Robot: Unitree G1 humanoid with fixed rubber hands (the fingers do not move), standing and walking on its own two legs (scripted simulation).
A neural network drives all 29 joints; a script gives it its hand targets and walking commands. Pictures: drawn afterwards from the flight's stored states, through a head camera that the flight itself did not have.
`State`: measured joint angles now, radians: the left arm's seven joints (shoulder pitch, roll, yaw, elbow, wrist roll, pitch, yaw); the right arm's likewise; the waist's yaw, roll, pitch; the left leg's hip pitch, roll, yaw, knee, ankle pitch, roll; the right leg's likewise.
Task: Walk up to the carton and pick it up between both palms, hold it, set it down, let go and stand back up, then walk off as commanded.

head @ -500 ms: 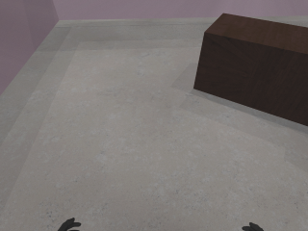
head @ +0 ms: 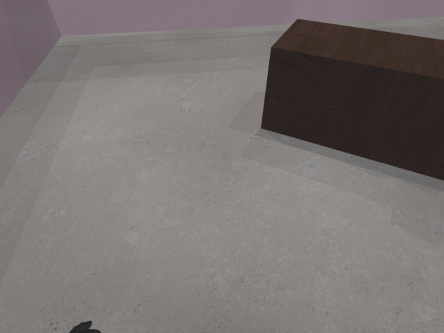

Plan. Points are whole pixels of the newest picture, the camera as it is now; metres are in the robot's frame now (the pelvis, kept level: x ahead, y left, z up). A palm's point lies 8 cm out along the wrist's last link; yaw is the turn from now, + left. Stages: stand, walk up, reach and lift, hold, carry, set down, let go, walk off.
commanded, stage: walk up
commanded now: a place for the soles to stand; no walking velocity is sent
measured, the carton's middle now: out of the picture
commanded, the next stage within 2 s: none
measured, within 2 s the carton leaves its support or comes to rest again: neither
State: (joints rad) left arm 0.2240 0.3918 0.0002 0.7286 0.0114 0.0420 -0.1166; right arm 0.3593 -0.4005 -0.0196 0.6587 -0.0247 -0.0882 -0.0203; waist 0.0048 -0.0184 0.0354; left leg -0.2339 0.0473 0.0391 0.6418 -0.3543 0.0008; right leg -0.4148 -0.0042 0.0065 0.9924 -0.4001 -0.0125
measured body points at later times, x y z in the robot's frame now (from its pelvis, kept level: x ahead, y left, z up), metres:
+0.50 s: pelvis +0.11 -0.12 +0.00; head +0.15 -0.13 +0.44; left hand +0.20 +0.19 -0.11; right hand +0.22 -0.47 -0.08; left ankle +0.21 +0.00 -0.70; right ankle +0.05 -0.14 -0.72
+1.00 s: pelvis +0.25 -0.24 -0.01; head +0.25 -0.26 +0.44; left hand +0.40 +0.04 -0.10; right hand +0.29 -0.58 -0.10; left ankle +0.27 -0.09 -0.66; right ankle +0.21 -0.32 -0.72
